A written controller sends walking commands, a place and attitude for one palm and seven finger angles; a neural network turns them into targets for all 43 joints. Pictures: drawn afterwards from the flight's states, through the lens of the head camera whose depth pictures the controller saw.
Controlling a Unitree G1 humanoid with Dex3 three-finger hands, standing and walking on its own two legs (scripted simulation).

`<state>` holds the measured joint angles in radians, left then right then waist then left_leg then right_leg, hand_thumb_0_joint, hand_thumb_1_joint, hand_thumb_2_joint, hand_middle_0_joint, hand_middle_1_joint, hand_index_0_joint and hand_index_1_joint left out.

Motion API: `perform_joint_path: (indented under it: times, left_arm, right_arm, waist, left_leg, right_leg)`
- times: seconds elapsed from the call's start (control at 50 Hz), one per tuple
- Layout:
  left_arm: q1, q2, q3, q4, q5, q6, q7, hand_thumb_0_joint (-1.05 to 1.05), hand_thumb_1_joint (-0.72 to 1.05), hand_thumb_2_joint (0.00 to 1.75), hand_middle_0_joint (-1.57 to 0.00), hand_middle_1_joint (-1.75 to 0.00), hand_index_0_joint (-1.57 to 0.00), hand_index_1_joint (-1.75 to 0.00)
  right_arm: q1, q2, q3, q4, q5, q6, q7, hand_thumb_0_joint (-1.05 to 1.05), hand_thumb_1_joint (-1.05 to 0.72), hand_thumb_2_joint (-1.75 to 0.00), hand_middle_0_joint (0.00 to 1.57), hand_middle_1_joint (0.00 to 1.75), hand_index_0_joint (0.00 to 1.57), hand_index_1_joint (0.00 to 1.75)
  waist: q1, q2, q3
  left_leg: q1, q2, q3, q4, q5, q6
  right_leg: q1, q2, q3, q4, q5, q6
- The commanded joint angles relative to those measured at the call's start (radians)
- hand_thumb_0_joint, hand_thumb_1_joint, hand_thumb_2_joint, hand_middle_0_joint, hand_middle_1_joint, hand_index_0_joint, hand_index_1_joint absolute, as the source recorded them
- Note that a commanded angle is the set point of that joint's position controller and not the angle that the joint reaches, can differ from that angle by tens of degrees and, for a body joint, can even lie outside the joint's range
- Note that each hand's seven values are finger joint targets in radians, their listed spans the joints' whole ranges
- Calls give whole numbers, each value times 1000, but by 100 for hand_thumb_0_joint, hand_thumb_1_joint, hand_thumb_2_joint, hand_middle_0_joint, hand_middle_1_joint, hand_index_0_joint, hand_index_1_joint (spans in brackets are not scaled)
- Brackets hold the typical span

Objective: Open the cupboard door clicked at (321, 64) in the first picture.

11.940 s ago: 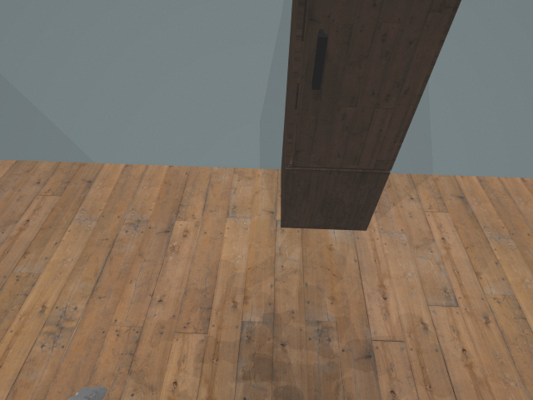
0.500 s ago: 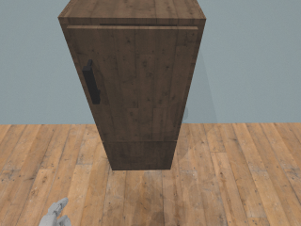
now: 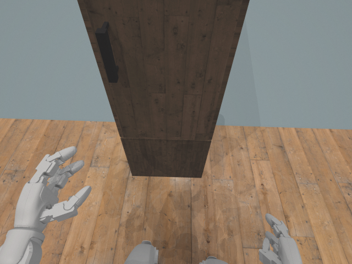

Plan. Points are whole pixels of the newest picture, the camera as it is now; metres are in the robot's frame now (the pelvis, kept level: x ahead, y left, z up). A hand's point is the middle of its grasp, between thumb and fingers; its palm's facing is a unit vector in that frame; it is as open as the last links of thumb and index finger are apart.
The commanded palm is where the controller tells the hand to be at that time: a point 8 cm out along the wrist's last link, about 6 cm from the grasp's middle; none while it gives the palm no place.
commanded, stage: raise the hand with hooked fingers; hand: left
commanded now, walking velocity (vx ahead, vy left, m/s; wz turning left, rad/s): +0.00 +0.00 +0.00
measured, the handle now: (109, 53) +0.59 +0.24 +0.14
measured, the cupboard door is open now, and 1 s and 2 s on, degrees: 0 0 0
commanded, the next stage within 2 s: move the hooked fingers beside the handle in 1.50 s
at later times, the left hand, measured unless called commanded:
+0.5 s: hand (48, 162) +0.27 +0.28 +0.11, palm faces +0.07 -1.00 -0.05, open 12.6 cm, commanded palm +0.25 +0.33 +0.12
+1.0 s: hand (31, 125) +0.32 +0.30 +0.16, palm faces +0.09 -0.99 -0.05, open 14.0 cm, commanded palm +0.29 +0.35 +0.17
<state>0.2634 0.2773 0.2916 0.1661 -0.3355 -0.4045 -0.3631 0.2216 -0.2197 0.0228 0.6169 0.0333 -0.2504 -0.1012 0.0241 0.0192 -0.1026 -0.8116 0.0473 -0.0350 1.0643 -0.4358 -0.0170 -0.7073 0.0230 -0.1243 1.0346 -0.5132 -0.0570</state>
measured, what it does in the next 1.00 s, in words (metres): rises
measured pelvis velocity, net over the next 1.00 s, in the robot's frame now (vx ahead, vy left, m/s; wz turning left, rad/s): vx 0.02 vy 0.03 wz -0.01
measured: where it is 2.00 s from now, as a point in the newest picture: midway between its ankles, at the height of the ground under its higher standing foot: outside the picture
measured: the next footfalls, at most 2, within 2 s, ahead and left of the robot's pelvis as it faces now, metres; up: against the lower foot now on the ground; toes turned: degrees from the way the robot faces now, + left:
none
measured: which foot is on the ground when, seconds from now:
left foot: down 0.00-1.00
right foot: down 0.00-1.00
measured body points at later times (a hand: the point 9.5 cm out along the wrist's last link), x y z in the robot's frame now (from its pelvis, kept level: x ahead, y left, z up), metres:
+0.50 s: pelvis +0.02 +0.04 +0.04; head +0.05 +0.05 +0.48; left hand +0.26 +0.33 +0.11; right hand +0.18 -0.21 -0.04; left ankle +0.05 +0.13 -0.67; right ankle +0.01 -0.09 -0.67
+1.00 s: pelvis +0.02 +0.03 +0.06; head +0.04 +0.03 +0.51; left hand +0.31 +0.35 +0.17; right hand +0.18 -0.21 -0.03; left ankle +0.05 +0.13 -0.67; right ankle +0.01 -0.09 -0.67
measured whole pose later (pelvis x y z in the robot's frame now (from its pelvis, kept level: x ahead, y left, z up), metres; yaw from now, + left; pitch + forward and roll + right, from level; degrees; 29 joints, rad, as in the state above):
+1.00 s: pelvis +0.02 +0.03 +0.06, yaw +0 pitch +3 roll -2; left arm -0.08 0.41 0.41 0.32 -0.32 -0.11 -0.39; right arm 0.27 -0.26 0.06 0.62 0.05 -0.21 -0.11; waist 0.02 0.04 -0.04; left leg -0.43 0.01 0.02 0.68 -0.31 0.03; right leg -0.33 0.00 -0.07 0.63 -0.35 -0.01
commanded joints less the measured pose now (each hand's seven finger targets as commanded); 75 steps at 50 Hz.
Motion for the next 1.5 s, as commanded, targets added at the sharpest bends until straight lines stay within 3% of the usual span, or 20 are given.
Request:
perform_joint_path:
  times: [0.0, 0.04, 0.14, 0.2, 0.26, 0.32, 0.42, 0.58, 0.66, 0.7, 0.82, 0.96, 1.14, 1.2, 1.26, 1.32, 1.34, 1.38, 1.44, 1.48]
  left_arm:
    - [-94, 197, 107, -182, -33, 2, 1, 0, 18, 59, -25, -76, -25, -76]
    - [-69, 206, 135, -146, -42, 22, 12, 0, 13, 57, -25, -80, -25, -80]
    - [-74, 193, 130, -188, -35, 1, 45, 0, 1, 52, -26, -87, -26, -87]
    - [-103, 180, 101, -223, -22, -9, 52, 0, -6, 49, -27, -92, -27, -92]
    - [-150, 210, 112, -220, -14, 2, 55, 0, -13, 46, -27, -96, -27, -96]
    - [-197, 213, 105, -243, -7, 14, 60, 0, -20, 43, -28, -100, -28, -100]
    - [-239, 233, 119, -241, -6, 54, 62, 0, -31, 38, -29, -108, -29, -108]
    - [-355, 264, 133, -182, -2, 150, 35, 0, -50, 30, -30, -120, -30, -120]
    - [-420, 288, 145, -168, 3, 177, 26, 0, -50, 30, -30, -120, -30, -120]
    - [-442, 305, 165, -135, -1, 190, 20, 0, -50, 30, -30, -120, -30, -120]
    - [-540, 345, 181, -110, 1, 208, -6, 0, -50, 30, -30, -120, -30, -120]
    - [-606, 403, 224, -17, -14, 245, -35, 0, -50, 30, -30, -120, -30, -120]
    - [-584, 393, 222, 5, -23, 252, -47, 0, -50, 30, -30, -120, -30, -120]
    - [-597, 412, 243, -50, -10, 226, -27, 0, -50, 30, -30, -120, -30, -120]
    - [-614, 407, 231, -69, -3, 212, -15, 0, -50, 30, -30, -120, -30, -120]
    - [-605, 396, 228, -43, -4, 211, -14, 0, -50, 30, -30, -120, -30, -120]
    - [-600, 400, 233, -30, -11, 214, -17, 0, -50, 30, -30, -120, -30, -120]
    - [-598, 390, 227, -25, -14, 218, -25, 0, -50, 30, -30, -120, -30, -120]
    - [-598, 379, 213, -7, -19, 227, -33, 0, -50, 30, -30, -120, -30, -120]
    - [-615, 383, 212, -19, -15, 227, -35, 0, -50, 30, -30, -120, -30, -120]
  right_arm:
    - [-37, -149, -58, -150, 8, -54, -12, 0, -90, -90, 20, 30, 20, 30]
    - [-39, -150, -57, -154, 6, -51, -7, 0, -90, -90, 20, 30, 20, 30]
    - [-25, -157, -62, -155, 2, -53, 8, 0, -90, -90, 20, 30, 20, 30]
    - [-11, -165, -64, -153, 4, -55, 13, 0, -90, -90, 20, 30, 20, 30]
    - [-9, -173, -60, -154, 6, -50, 9, 0, -90, -90, 20, 30, 20, 30]
    - [-13, -173, -55, -153, 9, -50, 4, 0, -90, -90, 20, 30, 20, 30]
    - [-12, -174, -50, -150, 10, -44, 0, 0, -90, -90, 20, 30, 20, 30]
    - [-21, -175, -34, -156, 16, -22, -5, 0, -90, -90, 20, 30, 20, 30]
    - [-25, -173, -28, -155, 19, -16, -10, 0, -90, -90, 20, 30, 20, 30]
    - [-25, -175, -27, -152, 18, -12, -14, 0, -90, -90, 20, 30, 20, 30]
    - [-32, -176, -21, -149, 22, -14, -21, 0, -90, -90, 20, 30, 20, 30]
    - [-28, -184, -18, -144, 27, -9, -28, 0, -90, -90, 20, 30, 20, 30]
    - [-15, -187, -29, -155, 28, 0, -13, 0, -90, -90, 20, 30, 20, 30]
    - [-14, -180, -33, -158, 25, 0, -11, 0, -90, -90, 20, 30, 20, 30]
    - [-20, -175, -30, -153, 26, 1, -11, 0, -90, -90, 20, 30, 20, 30]
    - [-20, -175, -30, -149, 27, 2, -16, 0, -90, -90, 20, 30, 20, 30]
    - [-19, -176, -29, -149, 26, 3, -16, 0, -90, -90, 20, 30, 20, 30]
    - [-23, -175, -30, -147, 29, 5, -18, 0, -90, -90, 20, 30, 20, 30]
    - [-23, -176, -30, -150, 31, 8, -18, 0, -90, -90, 20, 30, 20, 30]
    - [-29, -175, -28, -153, 31, 8, -18, 0, -90, -90, 20, 30, 20, 30]
  waist:
    - [-15, 47, -186]
    - [3, 11, -172]
    - [1, 2, -170]
    - [-16, 43, -172]
    - [-19, 30, -147]
    - [-20, 83, -154]
    - [-16, 80, -175]
    - [-10, 89, -139]
    - [-11, 97, -137]
    - [-11, 53, -137]
    - [-8, 101, -150]
    - [-6, 50, -121]
    - [1, 7, -122]
    - [4, 63, -176]
    - [-3, 89, -151]
    - [-5, 71, -139]
    - [-3, 30, -127]
    - [-1, 46, -149]
    - [-5, 10, -132]
    - [-2, 58, -137]
  left_leg:
    - [193, -37, 7, -195, 164, 51]
    - [199, -39, 1, -223, 184, 47]
    - [268, -40, 4, -272, 214, 47]
    - [317, -38, 6, -295, 221, 46]
    - [324, -35, -4, -322, 189, 44]
    - [375, -31, -15, -352, 188, 39]
    - [441, -26, -25, -383, 254, 34]
    - [493, -26, -33, -436, 281, 25]
    - [528, -26, -34, -453, 302, 24]
    - [527, -27, -35, -465, 286, 27]
    - [570, -33, -28, -485, 306, 30]
    - [561, -41, -15, -508, 288, 40]
    - [547, -48, 15, -487, 325, 48]
    - [579, -51, 24, -481, 357, 51]
    - [577, -50, 29, -481, 356, 51]
    - [571, -50, 28, -489, 335, 50]
    - [558, -48, 30, -484, 329, 53]
    - [559, -51, 36, -482, 336, 52]
    - [550, -50, 37, -479, 330, 54]
    - [554, -53, 35, -481, 324, 52]
  right_leg:
    - [128, -26, 168, -302, 131, 57]
    - [155, -19, 146, -303, 157, 53]
    - [161, -3, 97, -300, 215, 49]
    - [145, 0, 75, -300, 235, 47]
    - [147, 2, 69, -314, 201, 44]
    - [153, 3, 57, -323, 199, 38]
    - [198, 8, 47, -341, 263, 35]
    - [242, 10, 42, -388, 299, 31]
    - [265, 10, 45, -413, 318, 29]
    - [275, 10, 45, -428, 314, 32]
    - [313, 6, 56, -460, 333, 28]
    - [352, 4, 67, -505, 348, 32]
    - [374, 0, 87, -508, 415, 39]
    - [389, -3, 95, -499, 451, 42]
    - [385, -4, 101, -499, 459, 42]
    - [379, -4, 98, -505, 436, 44]
    - [387, -4, 105, -509, 440, 47]
    - [396, -9, 109, -505, 458, 50]
    - [392, -8, 113, -508, 457, 54]
    - [385, -12, 114, -508, 449, 51]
